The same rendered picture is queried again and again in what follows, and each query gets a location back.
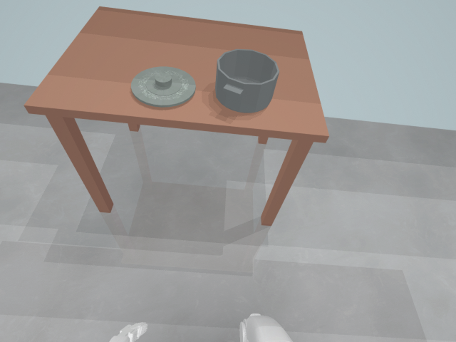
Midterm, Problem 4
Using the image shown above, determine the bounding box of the pot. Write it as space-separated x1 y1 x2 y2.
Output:
215 49 279 113

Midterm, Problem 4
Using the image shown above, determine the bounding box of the knob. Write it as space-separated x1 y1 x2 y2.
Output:
155 73 172 87

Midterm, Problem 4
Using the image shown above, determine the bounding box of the robot left hand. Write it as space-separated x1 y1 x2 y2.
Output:
109 322 148 342

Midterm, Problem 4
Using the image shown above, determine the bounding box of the right robot thigh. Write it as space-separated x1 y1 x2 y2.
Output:
239 316 293 342

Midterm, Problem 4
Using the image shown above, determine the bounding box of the table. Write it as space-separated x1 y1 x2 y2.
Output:
24 6 329 226

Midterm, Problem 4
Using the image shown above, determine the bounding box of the lid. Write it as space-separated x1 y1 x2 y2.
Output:
131 66 196 108

